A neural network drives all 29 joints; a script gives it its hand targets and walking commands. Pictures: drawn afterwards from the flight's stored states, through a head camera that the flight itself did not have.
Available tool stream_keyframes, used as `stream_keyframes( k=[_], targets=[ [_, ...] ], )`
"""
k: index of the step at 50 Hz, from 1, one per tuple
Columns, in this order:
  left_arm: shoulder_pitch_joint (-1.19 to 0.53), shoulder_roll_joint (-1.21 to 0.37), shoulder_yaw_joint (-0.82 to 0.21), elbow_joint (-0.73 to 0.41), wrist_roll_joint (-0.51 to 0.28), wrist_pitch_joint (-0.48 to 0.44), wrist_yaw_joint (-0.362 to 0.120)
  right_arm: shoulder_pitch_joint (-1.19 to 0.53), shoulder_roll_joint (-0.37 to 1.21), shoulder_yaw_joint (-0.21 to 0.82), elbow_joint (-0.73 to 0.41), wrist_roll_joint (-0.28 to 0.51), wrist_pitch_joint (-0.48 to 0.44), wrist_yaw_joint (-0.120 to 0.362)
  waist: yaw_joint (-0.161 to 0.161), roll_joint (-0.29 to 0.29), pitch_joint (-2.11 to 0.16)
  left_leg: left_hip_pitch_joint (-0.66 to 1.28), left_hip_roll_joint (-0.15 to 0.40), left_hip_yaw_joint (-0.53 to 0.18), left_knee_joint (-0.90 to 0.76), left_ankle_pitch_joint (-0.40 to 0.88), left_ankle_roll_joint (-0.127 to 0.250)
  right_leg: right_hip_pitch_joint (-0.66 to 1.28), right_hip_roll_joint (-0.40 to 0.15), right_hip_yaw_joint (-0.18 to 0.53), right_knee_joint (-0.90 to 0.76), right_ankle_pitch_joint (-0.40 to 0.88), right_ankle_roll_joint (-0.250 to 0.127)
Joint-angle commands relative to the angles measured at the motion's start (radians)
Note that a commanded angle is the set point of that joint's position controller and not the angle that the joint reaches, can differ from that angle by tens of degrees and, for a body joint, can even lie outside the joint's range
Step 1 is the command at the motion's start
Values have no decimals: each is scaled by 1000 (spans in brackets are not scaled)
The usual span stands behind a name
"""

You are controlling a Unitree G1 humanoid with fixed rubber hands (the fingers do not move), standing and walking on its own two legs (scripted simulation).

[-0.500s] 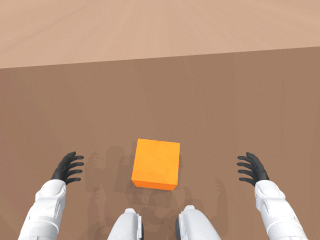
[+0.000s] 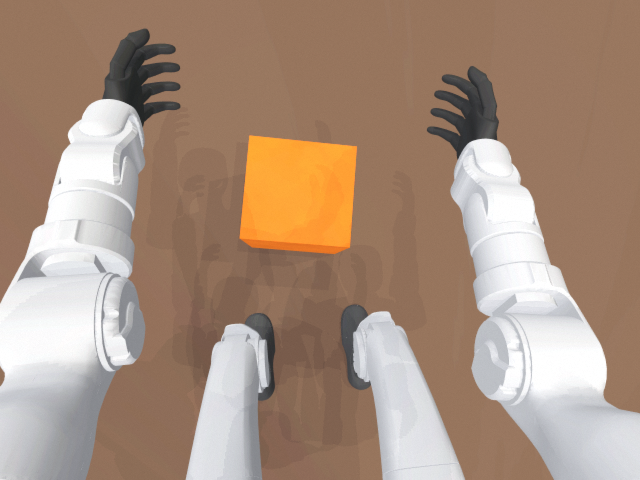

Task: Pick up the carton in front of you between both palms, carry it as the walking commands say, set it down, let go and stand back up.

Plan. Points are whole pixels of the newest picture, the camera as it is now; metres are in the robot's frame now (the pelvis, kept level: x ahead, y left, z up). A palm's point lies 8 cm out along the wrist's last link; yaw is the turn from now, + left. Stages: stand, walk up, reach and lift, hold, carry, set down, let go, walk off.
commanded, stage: reach and lift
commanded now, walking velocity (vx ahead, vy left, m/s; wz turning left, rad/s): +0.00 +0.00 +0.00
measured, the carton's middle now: (298, 203) +0.49 -0.01 -0.51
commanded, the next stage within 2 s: none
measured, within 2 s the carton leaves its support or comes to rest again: leaves its support in 1.76 s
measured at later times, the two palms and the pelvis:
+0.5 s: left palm (188, 175) +0.51 +0.18 -0.32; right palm (415, 189) +0.46 -0.21 -0.31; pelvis +0.01 -0.01 -0.15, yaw -2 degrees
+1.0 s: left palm (215, 191) +0.51 +0.16 -0.46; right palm (395, 195) +0.48 -0.21 -0.44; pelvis -0.03 -0.01 -0.27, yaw -3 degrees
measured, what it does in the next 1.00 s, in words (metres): lowers itself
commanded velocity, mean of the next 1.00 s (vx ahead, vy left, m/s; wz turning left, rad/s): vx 0.00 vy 0.00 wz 0.00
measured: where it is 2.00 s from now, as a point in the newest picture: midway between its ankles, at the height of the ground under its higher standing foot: (311, 366)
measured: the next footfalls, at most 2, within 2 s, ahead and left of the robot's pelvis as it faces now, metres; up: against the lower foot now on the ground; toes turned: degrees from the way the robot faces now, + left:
none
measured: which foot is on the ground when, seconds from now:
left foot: down 0.00-1.00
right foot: down 0.00-1.00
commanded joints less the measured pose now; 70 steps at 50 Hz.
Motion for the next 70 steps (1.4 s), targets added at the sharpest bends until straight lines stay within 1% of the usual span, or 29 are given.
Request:
stream_keyframes(
  k=[1, 6, 11, 13, 16, 20, 24, 27, 30, 32, 34, 36, 39, 42, 43, 44, 46, 50, 53, 55, 57, 61, 64, 70],
  targets=[
    [-250, 111, 38, -63, 38, -32, 4, -169, -95, -55, -83, -36, -40, 6, -18, 90, -963, 575, -55, -26, -129, 59, -26, 324, 82, -67, -92, 46, 22],
    [-216, 46, 64, -63, 70, -83, 20, -144, -63, -90, -72, -70, -107, 34, -3, 100, -949, 504, -50, -44, -47, 191, -30, 156, 87, -66, -15, 124, 23],
    [-117, -1, 58, -50, 62, -124, 51, -80, -56, -84, -18, -64, -158, 42, 10, 92, -949, 347, -48, -58, 111, 306, -35, -32, 88, -62, 137, 189, 34],
    [-97, 0, 43, -65, 43, -139, 63, -62, -61, -72, -5, -49, -174, 40, 11, 90, -964, 287, -49, -61, 182, 342, -35, -88, 88, -59, 200, 216, 37],
    [-94, 23, 5, -109, -3, -158, 81, -53, -80, -30, -7, -4, -195, 28, 15, 91, -1029, 235, -50, -57, 299, 399, -36, -136, 89, -56, 299, 267, 41],
    [-122, 79, -59, -190, -78, -166, 98, -76, -122, 46, -64, 72, -202, 3, 20, 95, -1169, 223, -44, -45, 434, 433, -39, -125, 88, -57, 428, 316, 43],
    [-183, 137, -104, -245, -147, -158, 109, -138, -157, 102, -136, 138, -185, -23, 32, 100, -1264, 200, -38, -25, 529, 356, -37, -92, 88, -65, 532, 276, 37],
    [-242, 163, -124, -227, -179, -143, 113, -201, -168, 124, -136, 163, -161, -40, 34, 91, -1228, 118, -30, -9, 572, 212, -34, -85, 83, -68, 581, 181, 32],
    [-310, 172, -140, -142, -199, -133, 116, -280, -168, 131, -72, 174, -144, -52, 30, 74, -1090, -15, -17, -5, 605, 37, -30, -125, 71, -63, 617, 47, 28],
    [-357, 180, -149, -73, -210, -133, 117, -333, -168, 136, -13, 179, -140, -56, 28, 65, -997, -92, -7, -8, 628, -55, -28, -153, 62, -57, 641, -26, 26],
    [-397, 188, -161, -3, -219, -137, 116, -378, -172, 139, 51, 181, -142, -57, 26, 57, -920, -147, 2, -12, 652, -114, -25, -180, 54, -52, 666, -74, 26],
    [-426, 194, -174, 56, -226, -144, 115, -415, -178, 143, 108, 182, -150, -56, 24, 50, -863, -183, 8, -20, 675, -145, -22, -198, 49, -49, 693, -98, 25],
    [-463, 204, -191, 117, -233, -160, 116, -465, -190, 151, 174, 187, -167, -52, 27, 45, -809, -213, 15, -32, 712, -143, -20, -215, 44, -44, 737, -93, 27],
    [-507, 221, -208, 123, -247, -178, 123, -508, -208, 166, 200, 206, -190, -51, 30, 48, -825, -197, 19, -40, 753, -95, -22, -204, 43, -41, 782, -47, 29],
    [-520, 225, -213, 109, -250, -187, 127, -511, -186, 186, 198, 237, -199, -49, 43, 51, -846, -183, 19, -37, 762, -72, -21, -185, 47, -40, 793, -22, 29],
    [-529, 222, -227, 101, -251, -195, 131, -510, -169, 213, 220, 268, -204, -44, 58, 63, -867, -161, 20, -36, 773, -40, -20, -181, 49, -38, 809, 7, 29],
    [-530, 222, -248, 88, -261, -206, 138, -494, -163, 249, 261, 306, -208, -34, 74, 81, -897, -108, 21, -37, 795, 14, -21, -198, 53, -41, 835, 40, 30],
    [-507, 191, -265, 18, -269, -216, 152, -460, -173, 271, 242, 339, -224, -28, 84, 113, -988, 0, 15, -34, 830, 118, -26, -235, 67, -53, 862, 97, 28],
    [-469, 154, -271, -30, -279, -212, 160, -418, -168, 283, 210, 349, -233, -34, 84, 114, -1043, 62, 5, -30, 840, 168, -26, -244, 77, -62, 863, 118, 27],
    [-435, 120, -280, 8, -286, -206, 155, -409, -158, 283, 227, 343, -232, -34, 69, 96, -966, 0, 2, -31, 835, 139, -25, -277, 79, -62, 854, 90, 28],
    [-411, 110, -269, 47, -276, -201, 148, -407, -164, 263, 245, 314, -230, -31, 59, 78, -862, -89, 1, -37, 820, 76, -25, -317, 75, -56, 846, 46, 30],
    [-410, 115, -237, 86, -254, -206, 144, -426, -172, 233, 262, 269, -233, -31, 51, 53, -762, -186, -2, -45, 802, 19, -22, -341, 70, -47, 836, 12, 28],
    [-427, 114, -230, 101, -246, -211, 146, -450, -165, 231, 262, 258, -236, -34, 52, 45, -752, -209, -4, -44, 795, 1, -21, -324, 69, -42, 829, 5, 27],
    [-501, 6, -297, 107, -265, -226, 155, -513, -41, 286, 264, 288, -247, -38, 70, 38, -772, -204, -13, -39, 780, -4, -11, -260, 86, -31, 818, 11, 22]
  ],
)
